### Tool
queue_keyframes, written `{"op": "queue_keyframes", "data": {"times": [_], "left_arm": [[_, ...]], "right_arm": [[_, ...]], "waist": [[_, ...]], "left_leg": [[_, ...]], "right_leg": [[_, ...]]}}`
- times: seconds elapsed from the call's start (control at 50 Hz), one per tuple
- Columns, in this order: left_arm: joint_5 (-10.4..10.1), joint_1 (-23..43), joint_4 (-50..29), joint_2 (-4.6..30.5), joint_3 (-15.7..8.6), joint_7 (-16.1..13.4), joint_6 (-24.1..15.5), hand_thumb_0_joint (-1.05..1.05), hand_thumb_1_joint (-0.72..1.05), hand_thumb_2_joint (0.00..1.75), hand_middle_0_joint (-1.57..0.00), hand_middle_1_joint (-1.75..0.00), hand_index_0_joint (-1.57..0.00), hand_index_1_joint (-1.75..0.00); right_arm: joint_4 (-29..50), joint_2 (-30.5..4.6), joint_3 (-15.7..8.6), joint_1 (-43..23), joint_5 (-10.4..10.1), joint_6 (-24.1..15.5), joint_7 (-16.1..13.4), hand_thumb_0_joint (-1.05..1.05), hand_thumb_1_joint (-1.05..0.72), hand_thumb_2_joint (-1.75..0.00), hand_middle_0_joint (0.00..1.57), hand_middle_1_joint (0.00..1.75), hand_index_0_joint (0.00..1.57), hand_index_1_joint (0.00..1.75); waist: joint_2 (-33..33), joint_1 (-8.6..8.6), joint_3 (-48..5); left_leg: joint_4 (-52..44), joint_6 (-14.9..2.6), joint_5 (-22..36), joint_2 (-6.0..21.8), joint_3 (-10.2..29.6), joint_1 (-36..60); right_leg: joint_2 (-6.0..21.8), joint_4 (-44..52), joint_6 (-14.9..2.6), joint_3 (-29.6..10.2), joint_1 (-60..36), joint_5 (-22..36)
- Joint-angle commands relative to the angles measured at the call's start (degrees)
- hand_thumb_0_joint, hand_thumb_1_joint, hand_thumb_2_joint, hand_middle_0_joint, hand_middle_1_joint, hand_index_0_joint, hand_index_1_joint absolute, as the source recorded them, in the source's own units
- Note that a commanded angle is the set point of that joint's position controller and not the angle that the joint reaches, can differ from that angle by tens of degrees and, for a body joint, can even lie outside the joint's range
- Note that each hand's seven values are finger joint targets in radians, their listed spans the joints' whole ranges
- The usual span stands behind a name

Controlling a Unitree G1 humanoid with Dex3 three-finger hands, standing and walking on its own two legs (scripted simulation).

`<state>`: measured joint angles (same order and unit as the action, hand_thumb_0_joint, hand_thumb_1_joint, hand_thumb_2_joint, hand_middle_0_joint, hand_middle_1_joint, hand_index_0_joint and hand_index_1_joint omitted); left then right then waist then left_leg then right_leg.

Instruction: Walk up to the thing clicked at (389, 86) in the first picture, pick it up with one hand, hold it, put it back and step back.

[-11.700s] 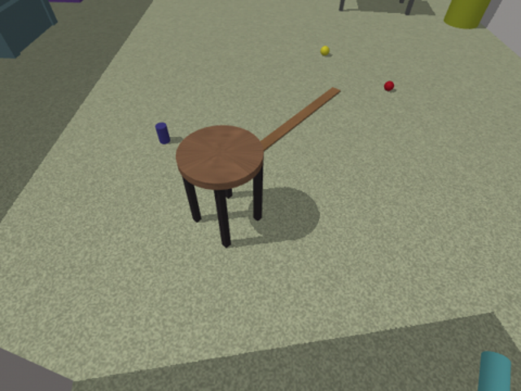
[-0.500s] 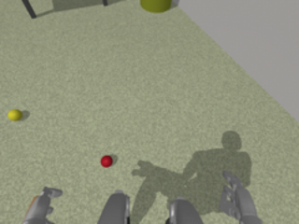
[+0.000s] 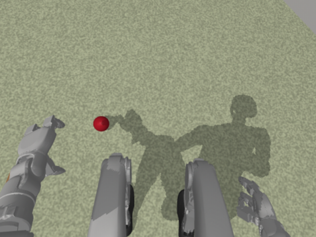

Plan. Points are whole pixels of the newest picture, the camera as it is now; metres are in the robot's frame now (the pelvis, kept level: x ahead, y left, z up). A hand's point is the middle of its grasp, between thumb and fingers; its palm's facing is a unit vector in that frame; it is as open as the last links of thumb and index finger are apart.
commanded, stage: rise first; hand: left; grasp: from above
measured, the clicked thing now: (101, 123) +0.47 +0.28 -0.44
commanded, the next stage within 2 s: none
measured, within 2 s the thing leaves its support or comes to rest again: neither
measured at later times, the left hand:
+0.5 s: hand (70, 135) +0.37 +0.32 -0.25, palm faces -0.45 -0.12 -0.88, open 14.2 cm
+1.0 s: hand (79, 129) +0.41 +0.31 -0.30, palm faces -0.44 -0.07 -0.90, open 14.2 cm
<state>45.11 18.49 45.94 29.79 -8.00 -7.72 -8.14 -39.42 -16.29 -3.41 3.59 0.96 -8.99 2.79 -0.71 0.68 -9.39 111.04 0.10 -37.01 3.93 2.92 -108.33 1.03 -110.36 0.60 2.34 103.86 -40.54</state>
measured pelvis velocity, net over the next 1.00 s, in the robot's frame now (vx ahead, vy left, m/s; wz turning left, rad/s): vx -0.02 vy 0.00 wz -0.08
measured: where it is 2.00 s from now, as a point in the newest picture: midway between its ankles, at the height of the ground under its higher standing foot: (155, 222)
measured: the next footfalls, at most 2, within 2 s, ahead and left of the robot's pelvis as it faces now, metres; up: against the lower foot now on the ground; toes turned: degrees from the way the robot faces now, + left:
none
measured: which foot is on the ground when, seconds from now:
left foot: down 0.00-1.00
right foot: down 0.00-1.00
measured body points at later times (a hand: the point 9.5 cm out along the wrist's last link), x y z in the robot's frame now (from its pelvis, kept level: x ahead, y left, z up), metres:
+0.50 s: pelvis -0.02 +0.01 -0.10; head +0.19 +0.05 +0.29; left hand +0.39 +0.32 -0.20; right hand +0.05 -0.28 -0.22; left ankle +0.08 +0.13 -0.44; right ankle +0.07 -0.13 -0.44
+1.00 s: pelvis -0.02 +0.00 -0.14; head +0.21 +0.05 +0.24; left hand +0.43 +0.32 -0.25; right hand +0.05 -0.28 -0.26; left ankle +0.08 +0.13 -0.44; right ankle +0.07 -0.13 -0.44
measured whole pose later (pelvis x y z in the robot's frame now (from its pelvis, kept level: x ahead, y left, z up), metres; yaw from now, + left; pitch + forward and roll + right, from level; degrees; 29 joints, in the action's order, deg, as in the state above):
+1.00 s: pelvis -0.02 +0.00 -0.14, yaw -5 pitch +32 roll -7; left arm 72.0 45.8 76.8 43.1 -9.9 -22.4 -17.5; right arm -45.5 -14.8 0.3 4.8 9.0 -2.2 7.1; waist 2.1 7.8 -2.7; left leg 136.3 0.0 -36.9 4.1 8.0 -132.3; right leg -0.7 -133.6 1.1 4.8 126.0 -40.0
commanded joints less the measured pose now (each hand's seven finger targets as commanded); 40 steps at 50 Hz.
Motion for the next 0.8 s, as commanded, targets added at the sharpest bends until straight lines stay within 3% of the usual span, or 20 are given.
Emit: {"op": "queue_keyframes", "data": {"times": [0.0, 0.06, 0.12, 0.16, 0.2, 0.24, 0.28, 0.3, 0.32, 0.36, 0.38, 0.4, 0.46, 0.5, 0.52, 0.56, 0.6, 0.62, 0.78], "left_arm": [[4.01, 13.10, -2.44, 18.98, -5.20, -2.80, -3.02, 0.00, -0.55, 1.04, -0.04, -1.08, -0.04, -1.08], [6.38, 16.94, -0.34, 20.55, -5.47, -3.35, -4.00, 0.00, -0.58, 1.06, -0.04, -1.06, -0.03, -1.08], [8.76, 18.75, 4.53, 22.25, -5.48, -4.11, -5.03, 0.00, -0.57, 1.06, -0.04, -1.07, -0.04, -1.08], [10.09, 20.65, 4.98, 22.26, -4.90, -4.73, -5.94, 0.00, -0.57, 1.05, -0.05, -1.06, -0.04, -1.07], [11.91, 25.16, 3.42, 24.71, -5.36, -5.73, -6.96, 0.00, -0.57, 1.06, -0.05, -1.05, -0.04, -1.06], [13.47, 23.82, 8.48, 24.93, -5.69, -6.71, -7.46, 0.00, -0.57, 1.05, -0.05, -1.03, -0.05, -1.04], [15.02, 28.70, 5.67, 25.12, -5.01, -7.86, -8.62, 0.00, -0.58, 1.06, -0.05, -1.01, -0.05, -1.02], [16.17, 27.26, 10.69, 25.77, -5.09, -8.46, -8.54, 0.00, -0.57, 1.05, -0.06, -1.01, -0.05, -1.02], [17.07, 28.55, 10.49, 26.34, -5.23, -9.23, -8.83, 0.00, -0.58, 1.06, -0.05, -1.00, -0.04, -1.01], [18.54, 31.93, 9.32, 26.57, -4.63, -10.36, -9.50, 0.00, -0.57, 1.04, -0.06, -1.00, -0.05, -1.00], [19.50, 30.19, 13.00, 26.53, -4.86, -10.83, -9.11, 0.00, -0.58, 1.05, -0.06, -1.00, -0.05, -1.01], [19.55, 32.67, 11.68, 25.43, -3.56, -11.16, -9.53, 0.00, -0.58, 1.05, -0.06, -0.99, -0.05, -1.00], [21.99, 34.32, 14.34, 27.61, -4.20, -12.44, -9.50, 0.00, -0.57, 1.04, -0.06, -0.98, -0.05, -0.99], [23.01, 34.11, 17.18, 27.43, -3.97, -13.06, -9.38, 0.00, -0.56, 1.03, -0.06, -0.99, -0.06, -1.00], [23.26, 37.19, 15.22, 27.43, -3.38, -13.30, -9.70, 0.00, -0.56, 1.03, -0.06, -0.98, -0.05, -0.99], [24.61, 36.62, 17.46, 28.70, -4.13, -13.82, -9.44, 0.00, -0.55, 1.02, -0.06, -1.00, -0.06, -1.00], [25.58, 37.99, 18.71, 29.25, -4.04, -14.48, -9.72, 0.00, -0.56, 1.02, -0.06, -1.00, -0.06, -1.00], [25.56, 38.01, 18.99, 28.16, -3.47, -14.69, -9.78, 0.00, -0.56, 1.02, -0.06, -1.00, -0.06, -1.00], [25.88, 41.60, 21.93, 29.30, -3.72, -16.19, -9.64, 0.00, -0.56, 1.01, -0.06, -1.02, -0.06, -1.01]], "right_arm": [[2.55, -9.83, -4.23, 8.63, 0.09, -0.70, -0.52, 0.00, -0.86, -0.89, 0.20, 0.30, 0.20, 0.30], [1.22, -10.14, -4.38, 9.89, 0.49, 0.42, -0.31, 0.00, -0.86, -0.89, 0.20, 0.30, 0.20, 0.30], [0.88, -9.88, -3.76, 9.89, 0.76, 1.63, -0.09, 0.00, -0.87, -0.90, 0.20, 0.30, 0.20, 0.30], [0.30, -9.99, -3.37, 10.29, 1.29, 2.45, 0.26, 0.00, -0.87, -0.90, 0.20, 0.30, 0.20, 0.30], [0.00, -10.79, -3.82, 10.93, 1.59, 3.38, 0.34, 0.00, -0.87, -0.90, 0.20, 0.30, 0.20, 0.30], [-0.22, -10.41, -2.85, 10.56, 1.99, 4.04, 0.68, 0.00, -0.89, -0.90, 0.20, 0.30, 0.20, 0.30], [-0.78, -11.06, -3.34, 11.02, 2.57, 4.64, 0.86, 0.00, -0.89, -0.90, 0.20, 0.30, 0.20, 0.30], [-1.24, -10.71, -2.57, 11.00, 2.76, 4.96, 1.01, 0.00, -0.89, -0.90, 0.20, 0.30, 0.20, 0.30], [-1.19, -11.07, -2.68, 11.07, 2.96, 5.31, 1.09, 0.00, -0.89, -0.90, 0.20, 0.30, 0.20, 0.30], [-1.47, -11.53, -2.75, 11.07, 3.59, 5.69, 1.36, 0.00, -0.90, -0.90, 0.20, 0.30, 0.20, 0.30], [-2.32, -11.35, -2.52, 11.74, 3.87, 5.83, 1.41, 0.00, -0.90, -0.90, 0.20, 0.30, 0.20, 0.30], [-2.02, -11.60, -2.62, 11.29, 4.02, 5.81, 1.61, 0.00, -0.90, -0.90, 0.20, 0.30, 0.20, 0.30], [-3.06, -11.88, -2.38, 12.12, 4.63, 6.28, 1.91, 0.00, -0.90, -0.90, 0.20, 0.30, 0.20, 0.30], [-3.37, -11.43, -1.98, 11.87, 5.15, 6.46, 2.14, 0.00, -0.90, -0.90, 0.20, 0.30, 0.20, 0.30], [-3.24, -12.01, -2.42, 11.82, 5.29, 6.46, 2.27, 0.00, -0.90, -0.90, 0.20, 0.30, 0.20, 0.30], [-4.07, -11.77, -2.11, 11.95, 5.62, 6.55, 2.33, 0.00, -0.90, -0.90, 0.20, 0.30, 0.20, 0.30], [-4.00, -12.14, -2.04, 11.74, 6.01, 6.57, 2.65, 0.00, -0.90, -0.90, 0.20, 0.30, 0.20, 0.30], [-3.91, -12.12, -2.09, 11.47, 6.19, 6.57, 2.71, 0.00, -0.90, -0.90, 0.20, 0.30, 0.20, 0.30], [-4.15, -11.77, -1.21, 11.41, 7.50, 6.18, 3.05, 0.00, -0.90, -0.90, 0.20, 0.30, 0.20, 0.30]], "waist": [[-2.21, 0.43, -33.97], [-4.28, 0.31, -35.47], [-3.04, 0.88, -32.93], [-4.98, 1.25, -32.60], [-6.52, 1.57, -33.80], [-6.06, 2.05, -31.38], [-9.08, 2.15, -32.76], [-8.72, 2.69, -30.92], [-8.15, 2.82, -30.59], [-10.71, 2.91, -31.04], [-10.25, 2.82, -30.94], [-10.92, 3.87, -30.73], [-11.75, 4.14, -31.22], [-10.78, 4.31, -30.49], [-12.02, 4.88, -30.67], [-12.08, 4.10, -31.26], [-12.76, 4.85, -30.67], [-11.89, 5.20, -29.83], [-10.35, 6.19, -31.41]], "left_leg": [[-7.90, -1.58, 8.41, -2.53, -1.85, 20.78], [-6.35, -1.44, 7.09, -2.26, -1.23, 21.27], [-4.60, -1.72, 3.33, -2.44, -1.14, 16.41], [-3.69, -1.64, 3.22, -2.31, -0.70, 16.28], [-2.72, -1.53, 2.81, -2.27, -0.49, 16.34], [-1.87, -1.51, 1.90, -2.13, 0.27, 15.07], [-0.72, -1.20, 2.64, -2.10, 0.40, 15.70], [-0.30, -1.25, 2.17, -2.02, 0.66, 14.96], [-0.24, -1.25, 0.99, -2.11, 0.84, 13.89], [0.68, -1.07, 1.77, -2.08, 0.63, 14.37], [1.14, -1.01, 2.51, -1.99, 0.63, 14.72], [1.77, -0.93, 2.57, -1.89, 0.99, 14.58], [3.36, -0.92, 4.38, -1.90, 0.95, 14.25], [4.37, -1.04, 3.99, -1.89, 0.82, 13.17], [4.37, -1.01, 3.13, -1.94, 0.90, 13.00], [5.50, -0.92, 4.23, -1.88, 0.61, 13.18], [5.97, -0.93, 3.59, -1.87, 0.86, 12.25], [6.27, -0.98, 3.54, -1.82, 1.05, 11.84], [10.71, -1.61, 5.70, -2.07, -0.74, 7.49]], "right_leg": [[-2.37, 12.23, -1.90, 0.86, -13.25, 10.42], [-2.52, 9.60, -2.26, 1.79, -9.47, 8.81], [-2.83, 8.48, -2.30, 2.16, -7.28, 5.26], [-2.75, 6.53, -2.40, 2.79, -5.26, 5.41], [-2.88, 5.19, -2.63, 3.11, -3.49, 5.12], [-2.95, 3.50, -2.64, 3.86, -0.96, 4.38], [-2.87, 1.69, -2.88, 4.08, 1.23, 5.30], [-2.95, 1.23, -2.86, 4.39, 2.32, 4.93], [-2.99, 0.94, -2.93, 4.60, 3.13, 3.85], [-2.89, -0.45, -3.00, 4.70, 4.29, 4.70], [-3.02, -0.69, -3.04, 4.88, 4.67, 5.37], [-2.94, -1.57, -3.00, 5.23, 6.06, 5.50], [-2.92, -2.94, -2.93, 5.44, 6.68, 7.20], [-3.05, -3.38, -2.91, 5.55, 7.60, 6.83], [-2.91, -3.65, -2.88, 5.57, 7.92, 6.24], [-3.11, -4.39, -2.96, 5.61, 8.24, 7.11], [-3.13, -5.48, -2.97, 5.92, 8.97, 6.68], [-3.01, -5.78, -2.87, 6.07, 9.65, 6.73], [-3.53, -6.15, -2.41, 5.58, 6.81, 8.82]]}}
